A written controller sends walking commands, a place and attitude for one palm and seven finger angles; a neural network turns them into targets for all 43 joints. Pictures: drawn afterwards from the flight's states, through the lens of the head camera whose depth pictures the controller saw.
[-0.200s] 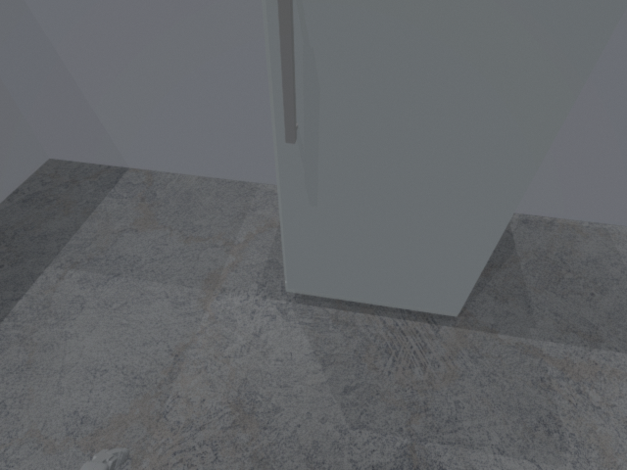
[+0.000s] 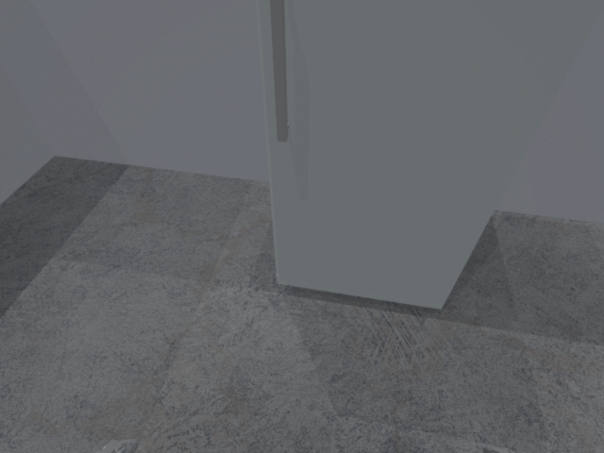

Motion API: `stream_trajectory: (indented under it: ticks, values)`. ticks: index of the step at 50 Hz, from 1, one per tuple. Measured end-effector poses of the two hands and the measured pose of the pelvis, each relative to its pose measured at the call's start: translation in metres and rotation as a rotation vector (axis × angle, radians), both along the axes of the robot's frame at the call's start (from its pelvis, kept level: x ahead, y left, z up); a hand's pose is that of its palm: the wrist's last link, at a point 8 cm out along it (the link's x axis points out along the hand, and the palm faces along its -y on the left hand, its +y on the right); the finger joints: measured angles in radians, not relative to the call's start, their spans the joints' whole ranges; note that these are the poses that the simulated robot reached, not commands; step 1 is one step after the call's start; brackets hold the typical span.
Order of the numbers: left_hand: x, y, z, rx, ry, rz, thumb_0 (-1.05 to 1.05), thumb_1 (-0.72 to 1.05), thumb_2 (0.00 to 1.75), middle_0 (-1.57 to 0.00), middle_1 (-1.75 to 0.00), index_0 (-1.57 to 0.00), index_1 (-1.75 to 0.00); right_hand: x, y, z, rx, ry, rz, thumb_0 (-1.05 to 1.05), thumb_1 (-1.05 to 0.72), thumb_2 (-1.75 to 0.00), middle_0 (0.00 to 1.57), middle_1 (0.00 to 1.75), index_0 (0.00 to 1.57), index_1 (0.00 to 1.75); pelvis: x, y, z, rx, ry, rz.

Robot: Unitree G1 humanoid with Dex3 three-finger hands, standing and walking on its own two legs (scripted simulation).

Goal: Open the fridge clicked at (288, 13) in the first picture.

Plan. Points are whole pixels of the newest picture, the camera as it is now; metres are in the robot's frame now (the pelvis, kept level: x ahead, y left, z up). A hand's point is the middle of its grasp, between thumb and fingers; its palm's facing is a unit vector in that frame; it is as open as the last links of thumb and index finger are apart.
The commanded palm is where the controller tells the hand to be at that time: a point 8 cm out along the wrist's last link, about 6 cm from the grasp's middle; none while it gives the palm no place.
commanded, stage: stand and wait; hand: left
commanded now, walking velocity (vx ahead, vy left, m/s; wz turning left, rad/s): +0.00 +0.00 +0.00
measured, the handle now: (282, 62) +0.81 +0.10 +0.16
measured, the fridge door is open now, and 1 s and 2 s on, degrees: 0 0 0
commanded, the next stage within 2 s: look at it before walking up in 0.62 s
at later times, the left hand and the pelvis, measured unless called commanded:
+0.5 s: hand out of the picture +0.05 +0.23 -0.15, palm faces -0.03 -0.94 -0.35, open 7.4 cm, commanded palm none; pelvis -0.01 -0.01 +0.00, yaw +0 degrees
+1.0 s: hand out of the picture +0.08 +0.23 -0.15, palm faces -0.04 -0.94 -0.34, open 7.4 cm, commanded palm none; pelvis -0.01 -0.02 +0.01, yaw +0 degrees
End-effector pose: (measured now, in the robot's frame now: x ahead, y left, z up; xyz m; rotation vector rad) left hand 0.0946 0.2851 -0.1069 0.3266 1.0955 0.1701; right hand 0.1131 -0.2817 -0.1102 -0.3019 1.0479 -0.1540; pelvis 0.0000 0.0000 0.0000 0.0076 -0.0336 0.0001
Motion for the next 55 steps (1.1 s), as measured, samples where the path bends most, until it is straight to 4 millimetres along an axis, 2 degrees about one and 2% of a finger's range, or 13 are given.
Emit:
stream_trajectory:
  ticks: [5, 14, 24, 41, 55]
  values:
    - [-0.016, -0.004, -0.004, -0.007, 0.038, 0.015, 0.01, 0.9, 0.9, -0.2, -0.3, -0.2, -0.3, -0.011, -0.005, -0.002, -0.003, 0.033, -0.008, 0.0, -0.91, -0.9, 0.2, 0.3, 0.2, 0.3, -0.004, -0.004, 0.001, 0.0, -0.001, 0.001]
    - [-0.042, -0.006, -0.008, -0.002, 0.11, 0.038, 0.01, 0.9, 0.9, -0.2, -0.3, -0.2, -0.3, -0.043, -0.02, -0.006, -0.019, 0.122, -0.041, 0.0, -0.91, -0.9, 0.2, 0.3, 0.2, 0.3, -0.009, -0.01, 0.003, -0.002, -0.002, 0.002]
    - [-0.047, -0.006, -0.006, 0.01, 0.124, 0.042, 0.01, 0.9, 0.9, -0.2, -0.3, -0.2, -0.3, -0.065, -0.027, -0.009, -0.02, 0.173, -0.064, 0.0, -0.91, -0.9, 0.2, 0.3, 0.2, 0.3, -0.012, -0.014, 0.004, -0.002, -0.003, 0.001]
    - [-0.028, -0.013, -0.002, 0.007, 0.087, 0.022, 0.01, 0.9, 0.9, -0.2, -0.3, -0.2, -0.3, -0.059, -0.027, -0.009, -0.008, 0.163, -0.065, 0.0, -0.91, -0.9, 0.2, 0.3, 0.2, 0.3, -0.01, -0.017, 0.006, -0.002, 0.003, -0.004]
    - [-0.025, -0.012, -0.004, 0.004, 0.102, 0.025, 0.01, 0.9, 0.9, -0.2, -0.3, -0.2, -0.3, -0.048, -0.029, -0.006, -0.02, 0.159, -0.06, 0.0, -0.91, -0.9, 0.2, 0.3, 0.2, 0.3, -0.004, -0.017, 0.006, -0.003, 0.007, -0.005]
